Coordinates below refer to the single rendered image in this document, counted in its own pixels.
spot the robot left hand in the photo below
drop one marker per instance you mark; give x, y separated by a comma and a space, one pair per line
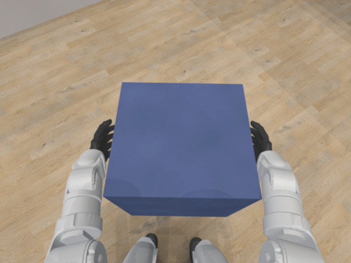
101, 138

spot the carton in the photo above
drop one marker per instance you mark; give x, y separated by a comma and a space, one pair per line
182, 149

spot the robot right hand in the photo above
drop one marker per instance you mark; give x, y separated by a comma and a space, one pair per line
260, 139

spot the robot shin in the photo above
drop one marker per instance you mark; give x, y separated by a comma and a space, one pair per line
203, 242
145, 239

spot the robot right upper arm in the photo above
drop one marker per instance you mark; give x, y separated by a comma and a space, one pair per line
277, 250

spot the robot left shin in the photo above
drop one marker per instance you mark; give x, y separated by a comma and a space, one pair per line
145, 239

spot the robot left upper arm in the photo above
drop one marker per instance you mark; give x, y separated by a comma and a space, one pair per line
90, 251

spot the right robot forearm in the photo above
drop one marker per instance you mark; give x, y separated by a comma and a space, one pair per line
284, 216

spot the robot right shin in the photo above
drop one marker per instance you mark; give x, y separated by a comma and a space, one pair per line
203, 242

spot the left robot forearm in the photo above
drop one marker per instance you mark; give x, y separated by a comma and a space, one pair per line
80, 218

